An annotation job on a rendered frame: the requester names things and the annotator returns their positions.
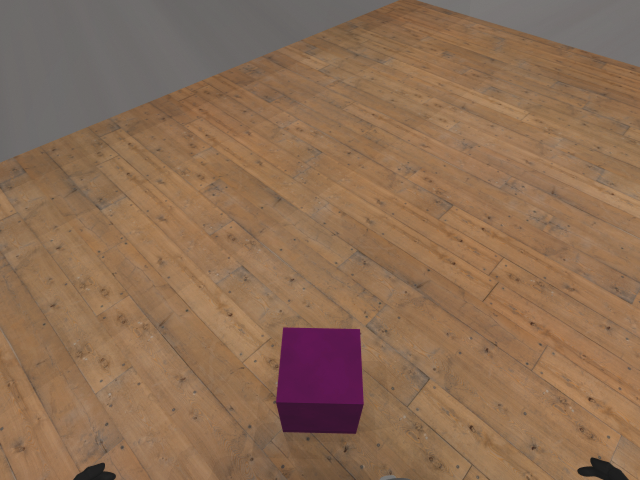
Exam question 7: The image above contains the carton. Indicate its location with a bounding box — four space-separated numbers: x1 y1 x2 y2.
276 327 364 434

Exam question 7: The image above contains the right robot hand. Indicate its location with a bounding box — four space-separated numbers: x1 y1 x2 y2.
577 458 629 480

